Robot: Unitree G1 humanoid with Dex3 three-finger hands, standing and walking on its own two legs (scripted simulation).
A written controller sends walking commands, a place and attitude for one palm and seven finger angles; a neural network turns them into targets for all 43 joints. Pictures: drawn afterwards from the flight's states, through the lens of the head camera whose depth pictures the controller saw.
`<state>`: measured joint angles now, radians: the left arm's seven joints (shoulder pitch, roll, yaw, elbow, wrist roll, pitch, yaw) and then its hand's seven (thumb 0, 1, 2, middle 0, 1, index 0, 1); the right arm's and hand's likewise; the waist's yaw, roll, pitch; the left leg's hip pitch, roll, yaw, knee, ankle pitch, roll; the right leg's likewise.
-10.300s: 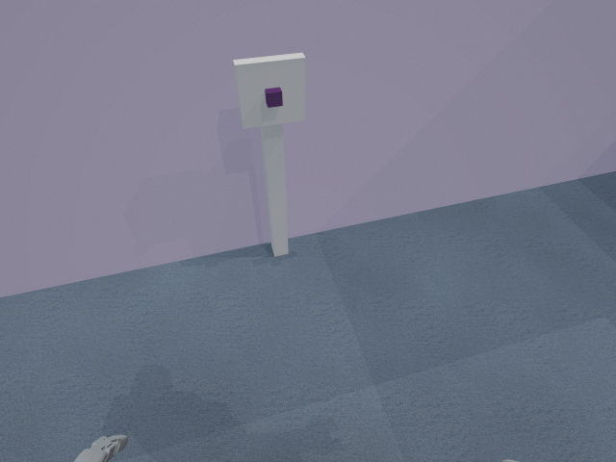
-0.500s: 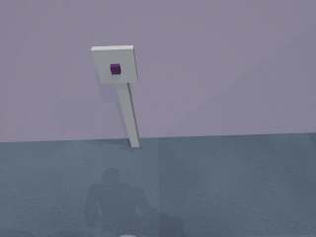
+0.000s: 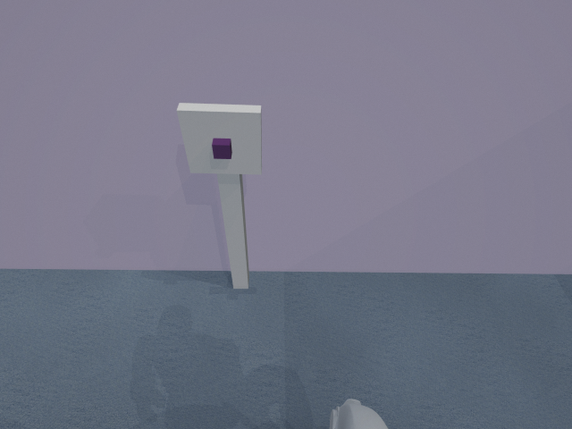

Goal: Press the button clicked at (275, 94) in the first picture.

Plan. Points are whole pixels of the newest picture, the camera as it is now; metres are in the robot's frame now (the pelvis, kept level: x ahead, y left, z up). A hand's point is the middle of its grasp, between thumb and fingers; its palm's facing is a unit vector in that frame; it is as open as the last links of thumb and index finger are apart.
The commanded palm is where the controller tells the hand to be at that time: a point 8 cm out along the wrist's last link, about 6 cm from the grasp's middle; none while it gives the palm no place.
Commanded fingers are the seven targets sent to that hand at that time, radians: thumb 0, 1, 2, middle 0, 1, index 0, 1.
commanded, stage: take the last steps up to it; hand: left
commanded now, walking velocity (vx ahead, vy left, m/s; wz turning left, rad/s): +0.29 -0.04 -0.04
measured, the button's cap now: (222, 147) +0.70 +0.18 -0.04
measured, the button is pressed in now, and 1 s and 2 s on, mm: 0 0 0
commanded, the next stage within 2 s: come to a stop and stand still in 0.38 s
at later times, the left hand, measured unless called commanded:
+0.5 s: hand (200, 419) +0.17 +0.15 -0.18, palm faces +0.09 -0.98 -0.16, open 7.3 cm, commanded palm none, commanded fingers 0.00 0.90 0.90 -0.20 -0.30 -0.20 -0.30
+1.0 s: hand (196, 401) +0.20 +0.16 -0.17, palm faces +0.03 -0.96 -0.26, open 7.3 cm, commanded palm none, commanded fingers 0.00 0.90 0.90 -0.20 -0.30 -0.20 -0.30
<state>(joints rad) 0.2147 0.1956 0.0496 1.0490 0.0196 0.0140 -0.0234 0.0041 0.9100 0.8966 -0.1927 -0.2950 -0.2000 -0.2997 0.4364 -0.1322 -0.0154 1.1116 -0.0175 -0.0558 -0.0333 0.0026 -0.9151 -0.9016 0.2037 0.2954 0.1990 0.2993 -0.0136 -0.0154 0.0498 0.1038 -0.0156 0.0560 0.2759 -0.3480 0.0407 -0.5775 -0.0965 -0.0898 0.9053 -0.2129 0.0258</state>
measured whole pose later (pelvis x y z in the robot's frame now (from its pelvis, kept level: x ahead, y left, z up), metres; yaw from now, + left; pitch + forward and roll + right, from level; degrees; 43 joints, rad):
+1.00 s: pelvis +0.15 -0.05 -0.01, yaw -2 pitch -3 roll +0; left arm 0.23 0.21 0.07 1.03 0.02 0.03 0.02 0.00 0.91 0.90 -0.19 -0.29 -0.20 -0.30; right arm 0.19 -0.18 -0.06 1.06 -0.02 0.03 -0.03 0.00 -0.92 -0.90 0.20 0.30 0.20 0.30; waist 0.00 0.02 0.05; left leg -0.32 0.11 0.11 0.52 -0.16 -0.02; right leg -0.26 -0.06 -0.05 0.65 -0.38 0.03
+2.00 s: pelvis +0.13 -0.04 +0.00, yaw -2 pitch -1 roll +0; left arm 0.27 0.14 0.00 1.14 0.02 -0.02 0.05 0.00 0.91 0.90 -0.20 -0.30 -0.20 -0.30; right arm 0.33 -0.12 0.01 1.11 0.00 -0.02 -0.03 0.01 -0.91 -0.90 0.20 0.30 0.20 0.30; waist 0.00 0.01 0.04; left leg -0.14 0.02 0.07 0.47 -0.30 0.01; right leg -0.23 -0.07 -0.04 0.47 -0.21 0.04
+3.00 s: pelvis +0.20 -0.06 +0.00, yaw +2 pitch +0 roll +0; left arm 0.25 0.16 0.04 1.07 0.03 0.01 0.01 0.01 0.91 0.90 -0.20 -0.30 -0.20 -0.30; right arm 0.38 -0.13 0.01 1.07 -0.03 -0.05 -0.03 0.00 -0.91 -0.90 0.20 0.29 0.20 0.30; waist -0.01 0.00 0.05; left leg -0.12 0.01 0.08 0.46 -0.35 0.03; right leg -0.45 -0.04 -0.10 0.98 -0.49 -0.05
